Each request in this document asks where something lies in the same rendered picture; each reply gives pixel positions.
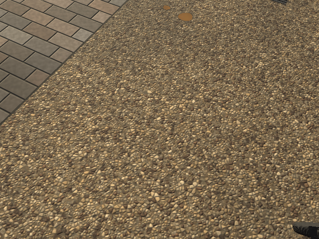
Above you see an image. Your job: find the right robot hand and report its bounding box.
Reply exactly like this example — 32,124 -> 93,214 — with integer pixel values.
292,222 -> 319,239

